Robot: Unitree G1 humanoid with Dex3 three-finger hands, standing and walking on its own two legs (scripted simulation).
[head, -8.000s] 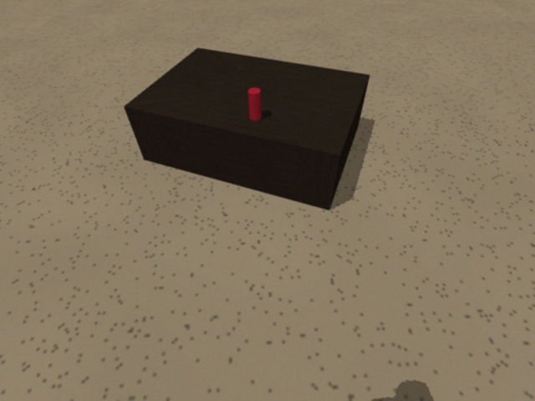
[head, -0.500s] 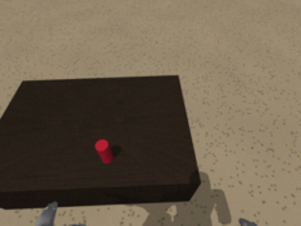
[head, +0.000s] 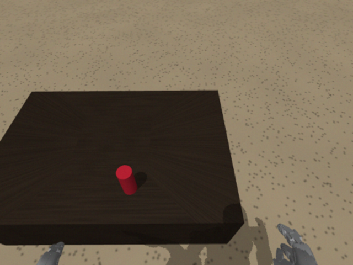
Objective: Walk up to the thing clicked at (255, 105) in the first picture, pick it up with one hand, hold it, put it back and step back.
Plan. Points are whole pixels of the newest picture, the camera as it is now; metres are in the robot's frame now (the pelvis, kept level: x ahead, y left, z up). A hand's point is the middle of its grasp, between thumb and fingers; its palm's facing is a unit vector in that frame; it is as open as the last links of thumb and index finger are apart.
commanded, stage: go down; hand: left
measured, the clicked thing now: (127, 180) +0.48 +0.22 -0.31
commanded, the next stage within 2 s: none
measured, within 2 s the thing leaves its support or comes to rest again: neither
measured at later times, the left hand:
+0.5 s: hand out of the picture +0.13 +0.26 -0.10, palm faces +0.05 -0.93 -0.36, open 17.2 cm
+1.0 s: hand (51, 253) +0.19 +0.31 -0.08, palm faces +0.16 -0.93 -0.32, open 17.3 cm
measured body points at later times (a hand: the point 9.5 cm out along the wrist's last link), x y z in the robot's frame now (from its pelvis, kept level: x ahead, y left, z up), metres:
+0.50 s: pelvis -0.01 +0.00 -0.03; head +0.03 +0.01 +0.42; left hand +0.12 +0.31 -0.08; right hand +0.15 -0.25 -0.10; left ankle -0.02 +0.12 -0.71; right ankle -0.03 -0.15 -0.71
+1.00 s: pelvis -0.03 -0.01 -0.03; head +0.02 +0.01 +0.42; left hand +0.17 +0.36 -0.06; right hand +0.13 -0.26 -0.10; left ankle -0.02 +0.12 -0.71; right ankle -0.03 -0.15 -0.71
